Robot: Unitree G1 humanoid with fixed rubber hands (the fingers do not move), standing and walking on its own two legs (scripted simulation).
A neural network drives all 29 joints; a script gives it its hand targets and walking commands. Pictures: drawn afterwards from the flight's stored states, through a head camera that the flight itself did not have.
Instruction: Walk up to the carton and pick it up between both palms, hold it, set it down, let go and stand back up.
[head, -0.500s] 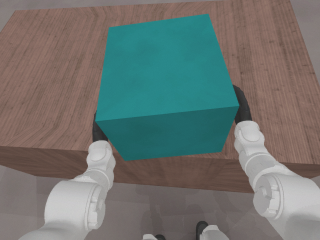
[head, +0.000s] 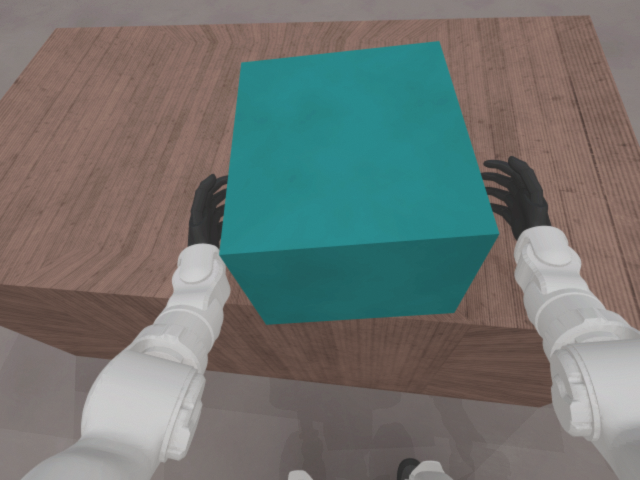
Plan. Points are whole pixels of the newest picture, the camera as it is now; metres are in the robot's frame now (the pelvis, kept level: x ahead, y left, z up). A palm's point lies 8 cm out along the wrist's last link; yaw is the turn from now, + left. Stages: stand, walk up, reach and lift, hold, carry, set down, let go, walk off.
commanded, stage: set down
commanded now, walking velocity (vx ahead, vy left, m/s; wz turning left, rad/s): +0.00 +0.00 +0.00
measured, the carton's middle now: (348, 189) +0.52 +0.00 +0.00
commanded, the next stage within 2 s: none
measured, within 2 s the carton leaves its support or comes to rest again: neither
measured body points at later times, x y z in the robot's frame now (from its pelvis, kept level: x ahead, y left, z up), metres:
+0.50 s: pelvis +0.00 -0.02 +0.02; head +0.11 -0.02 +0.46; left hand +0.48 +0.21 +0.11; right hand +0.50 -0.26 +0.12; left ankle +0.00 +0.10 -0.68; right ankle +0.06 -0.12 -0.68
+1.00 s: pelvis +0.00 -0.04 +0.04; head +0.09 -0.05 +0.48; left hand +0.43 +0.20 +0.08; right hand +0.45 -0.26 +0.08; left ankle +0.00 +0.10 -0.68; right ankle +0.06 -0.12 -0.68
